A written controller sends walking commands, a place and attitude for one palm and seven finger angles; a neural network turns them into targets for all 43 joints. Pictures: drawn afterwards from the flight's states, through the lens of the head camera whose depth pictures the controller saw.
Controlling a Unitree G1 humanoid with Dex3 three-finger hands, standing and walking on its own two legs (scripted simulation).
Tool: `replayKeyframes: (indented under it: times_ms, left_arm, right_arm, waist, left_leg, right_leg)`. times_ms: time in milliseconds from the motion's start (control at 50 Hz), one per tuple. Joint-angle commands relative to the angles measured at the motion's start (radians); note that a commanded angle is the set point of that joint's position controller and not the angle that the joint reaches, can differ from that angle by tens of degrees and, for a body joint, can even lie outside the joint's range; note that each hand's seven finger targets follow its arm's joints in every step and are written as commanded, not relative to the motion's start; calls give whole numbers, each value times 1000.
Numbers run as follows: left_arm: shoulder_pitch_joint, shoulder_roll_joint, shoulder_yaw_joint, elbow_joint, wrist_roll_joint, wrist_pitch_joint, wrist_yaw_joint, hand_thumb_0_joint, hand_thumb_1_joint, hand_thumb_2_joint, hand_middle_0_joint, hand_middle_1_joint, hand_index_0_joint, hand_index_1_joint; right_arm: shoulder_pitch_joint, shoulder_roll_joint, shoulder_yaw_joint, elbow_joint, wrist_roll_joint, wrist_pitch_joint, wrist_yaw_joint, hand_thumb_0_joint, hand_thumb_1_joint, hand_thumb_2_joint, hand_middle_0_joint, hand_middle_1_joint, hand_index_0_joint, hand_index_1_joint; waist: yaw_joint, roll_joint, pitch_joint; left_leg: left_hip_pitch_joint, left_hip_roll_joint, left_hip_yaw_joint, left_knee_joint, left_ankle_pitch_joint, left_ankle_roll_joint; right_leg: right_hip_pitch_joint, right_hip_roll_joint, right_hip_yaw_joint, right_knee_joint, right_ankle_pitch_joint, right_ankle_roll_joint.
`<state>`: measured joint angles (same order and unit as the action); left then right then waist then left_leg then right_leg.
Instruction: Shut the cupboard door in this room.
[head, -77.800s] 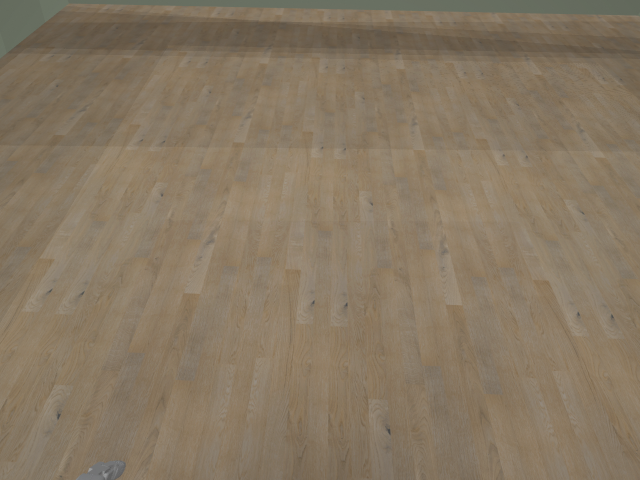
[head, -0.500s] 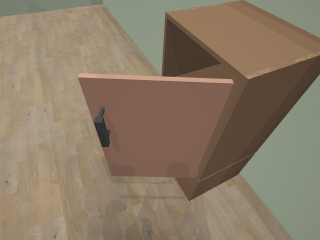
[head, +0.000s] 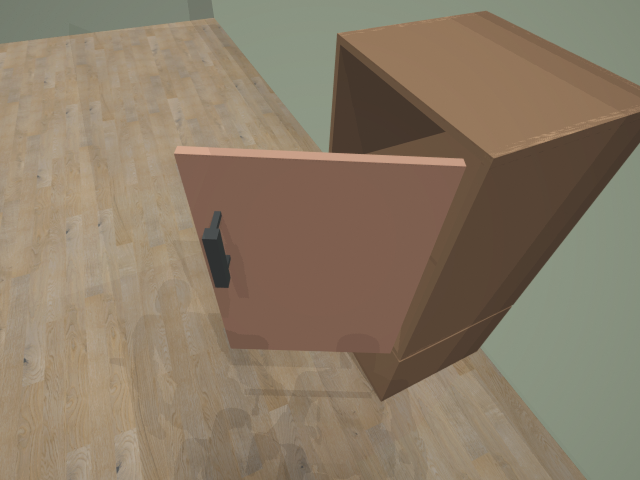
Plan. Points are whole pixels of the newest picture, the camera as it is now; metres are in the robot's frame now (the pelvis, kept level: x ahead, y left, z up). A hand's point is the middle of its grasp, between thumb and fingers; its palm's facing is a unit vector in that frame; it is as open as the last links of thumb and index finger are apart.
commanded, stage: come to a stop and stand still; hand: left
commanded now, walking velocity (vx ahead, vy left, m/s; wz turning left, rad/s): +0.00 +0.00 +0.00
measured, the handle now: (219, 250) +0.46 +0.19 -0.02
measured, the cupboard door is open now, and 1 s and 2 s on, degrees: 63 63 63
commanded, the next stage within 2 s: look again from close up in 0.74 s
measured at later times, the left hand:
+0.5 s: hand out of the picture -0.08 +0.16 -0.18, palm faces +0.04 -0.99 -0.12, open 7.4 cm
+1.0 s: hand out of the picture -0.04 +0.19 -0.18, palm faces +0.04 -0.98 -0.19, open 7.4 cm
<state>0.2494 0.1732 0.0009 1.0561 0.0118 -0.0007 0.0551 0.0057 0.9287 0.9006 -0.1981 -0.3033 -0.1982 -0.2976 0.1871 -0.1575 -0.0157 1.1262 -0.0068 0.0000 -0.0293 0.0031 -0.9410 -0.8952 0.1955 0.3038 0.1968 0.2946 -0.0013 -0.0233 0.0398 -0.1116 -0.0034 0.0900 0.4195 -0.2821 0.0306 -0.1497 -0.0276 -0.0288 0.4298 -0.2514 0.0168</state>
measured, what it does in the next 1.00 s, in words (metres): stands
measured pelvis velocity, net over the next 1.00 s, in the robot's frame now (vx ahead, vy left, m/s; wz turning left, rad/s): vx -0.02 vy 0.03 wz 0.03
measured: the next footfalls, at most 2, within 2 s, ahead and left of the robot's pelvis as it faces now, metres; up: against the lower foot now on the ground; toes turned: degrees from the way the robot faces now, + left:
none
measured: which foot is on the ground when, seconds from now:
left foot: down 0.00-1.00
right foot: down 0.00-1.00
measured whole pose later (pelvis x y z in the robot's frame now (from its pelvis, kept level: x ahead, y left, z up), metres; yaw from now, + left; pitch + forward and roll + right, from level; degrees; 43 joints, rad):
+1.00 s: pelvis -0.02 +0.03 -0.01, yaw +2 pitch -1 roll +0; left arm 0.34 0.12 -0.02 1.11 0.02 -0.02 0.05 0.00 0.91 0.90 -0.20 -0.30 -0.20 -0.30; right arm 0.34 -0.14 0.01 1.06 -0.02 -0.02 -0.02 0.01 -0.92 -0.90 0.20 0.30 0.20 0.29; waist 0.00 0.01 0.01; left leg -0.20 -0.05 0.08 0.50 -0.30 0.08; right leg -0.23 -0.08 -0.03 0.52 -0.28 0.04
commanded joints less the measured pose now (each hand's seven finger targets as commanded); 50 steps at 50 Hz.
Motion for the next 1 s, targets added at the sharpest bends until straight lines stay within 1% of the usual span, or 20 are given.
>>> replayKeyframes:
  times_ms: [0,60,80,140,220,280,420,520,660,680,760,800,820,840,860,880,900,940,960,980]
  left_arm:
    - [83,76,7,-8,2,-13,-7,0,900,900,-200,-300,-200,-300]
    - [94,72,4,4,1,-14,-8,0,900,900,-200,-300,-200,-300]
    - [98,73,5,5,3,-15,-8,0,900,900,-200,-300,-200,-300]
    - [117,65,-1,18,1,-15,-8,0,900,900,-200,-300,-200,-300]
    - [148,48,-2,29,2,-16,-6,0,900,900,-200,-300,-200,-300]
    - [167,37,-2,36,4,-15,-4,0,900,900,-200,-300,-200,-300]
    - [219,1,-2,49,6,-13,-1,0,900,900,-200,-300,-200,-300]
    - [238,-16,0,54,8,-11,-1,0,900,900,-200,-300,-200,-300]
    - [249,-24,2,58,9,-12,1,0,900,900,-200,-300,-200,-300]
    - [243,-21,3,55,10,-11,1,0,900,900,-200,-300,-200,-300]
    - [243,-25,3,56,9,-10,1,0,900,900,-200,-300,-200,-300]
    - [239,-21,5,53,10,-10,1,0,900,900,-200,-300,-200,-300]
    - [185,52,-9,72,25,-29,27,0,900,900,-200,-300,-200,-300]
    - [189,60,1,36,11,-26,18,0,900,900,-200,-300,-200,-300]
    - [183,54,-3,29,11,-21,9,0,900,900,-200,-300,-200,-300]
    - [183,42,-2,27,16,-24,0,0,900,900,-200,-300,-200,-300]
    - [189,35,-5,26,15,-26,-4,0,900,900,-200,-300,-200,-300]
    - [163,23,-11,26,9,-30,-7,0,900,900,-200,-300,-200,-300]
    - [155,22,-12,27,6,-31,-6,0,900,900,-200,-300,-200,-300]
    - [138,26,-10,25,6,-30,-8,0,900,900,-200,-300,-200,-300]
  right_arm:
    - [66,-79,-1,8,2,-13,-1,0,-900,-900,200,300,200,300]
    - [81,-80,4,16,2,-15,1,0,-900,-900,200,300,200,300]
    - [93,-76,4,21,3,-16,1,0,-900,-900,200,300,200,300]
    - [107,-75,7,30,3,-14,1,0,-900,-900,200,300,200,300]
    - [142,-64,7,38,4,-18,-1,0,-900,-900,200,300,200,300]
    - [168,-57,6,42,7,-18,-3,0,-900,-900,200,300,200,300]
    - [209,-42,3,38,7,-25,-8,0,-900,-900,200,300,200,300]
    - [222,-33,-2,31,7,-25,-10,0,-900,-900,200,300,200,300]
    - [228,-27,-3,26,7,-31,-14,0,-900,-900,200,300,200,300]
    - [235,-27,-3,23,9,-31,-14,0,-900,-900,200,300,200,300]
    - [225,-28,-2,21,7,-32,-15,0,-900,-900,200,300,200,300]
    - [224,-27,-2,18,7,-32,-14,0,-900,-900,200,300,200,300]
    - [135,-101,11,-73,11,-41,1,0,-900,-900,200,300,200,300]
    - [170,-65,10,-92,-7,-38,4,0,-900,-900,200,300,200,300]
    - [185,-79,9,-106,-9,-39,5,0,-900,-900,200,300,200,300]
    - [182,-75,12,-114,-12,-44,5,0,-900,-900,200,300,200,300]
    - [175,-75,11,-125,-9,-46,3,0,-900,-900,200,300,200,300]
    - [193,-79,13,-128,-5,-47,-2,0,-900,-900,200,300,200,300]
    - [200,-83,13,-123,-4,-48,-3,0,-900,-900,200,300,200,300]
    - [205,-77,15,-119,-4,-48,-3,0,-900,-900,200,300,200,300]
  waist:
    - [9,11,30]
    - [10,26,37]
    - [9,17,34]
    - [7,25,63]
    - [6,25,55]
    - [5,13,71]
    - [6,31,72]
    - [8,31,96]
    - [7,36,77]
    - [6,25,82]
    - [8,34,92]
    - [7,26,90]
    - [10,99,104]
    - [-1,132,27]
    - [0,151,22]
    - [11,206,-11]
    - [14,175,-26]
    - [3,54,-4]
    - [-2,19,1]
    - [-5,28,23]
  left_leg:
    - [-35,105,-120,-112,175,-4]
    - [-42,103,-124,-129,145,-3]
    - [-43,104,-125,-132,143,-1]
    - [-64,98,-126,-143,88,-3]
    - [-67,100,-130,-148,89,2]
    - [-86,102,-134,-158,52,6]
    - [-101,108,-151,-172,29,15]
    - [-129,114,-167,-189,-23,20]
    - [-94,118,-162,-175,64,22]
    - [-100,119,-163,-175,66,22]
    - [-100,117,-161,-174,72,21]
    - [-101,116,-155,-171,72,21]
    - [-180,135,-125,-7,380,-19]
    - [-169,92,-138,-49,116,-33]
    - [-209,108,-182,-95,-16,-18]
    - [-210,117,-211,-114,22,-11]
    - [-179,120,-211,-102,68,2]
    - [-155,115,-195,-65,178,16]
    - [-132,111,-180,-47,233,17]
    - [-138,108,-173,-49,253,18]
  right_leg:
    - [-8,-96,90,-115,189,-33]
    - [-14,-93,90,-129,143,-34]
    - [-4,-92,82,-131,141,-32]
    - [-27,-90,85,-140,95,-32]
    - [-22,-87,75,-128,104,-31]
    - [-28,-81,68,-120,89,-28]
    - [-36,-78,55,-87,102,-26]
    - [-50,-72,47,-69,90,-23]
    - [-56,-75,45,-56,122,-21]
    - [-54,-73,43,-54,117,-19]
    - [-64,-75,46,-52,121,-19]
    - [-62,-75,49,-56,120,-20]
    - [-86,-98,39,-25,162,-22]
    - [-57,-86,34,22,-10,-41]
    - [-67,-58,16,67,-59,-45]
    - [-46,-47,-2,96,-24,-51]
    - [-52,-46,-3,87,-7,-52]
    - [-60,-56,18,54,48,-53]
    - [-65,-63,26,47,76,-53]
    - [-69,-64,29,47,82,-55]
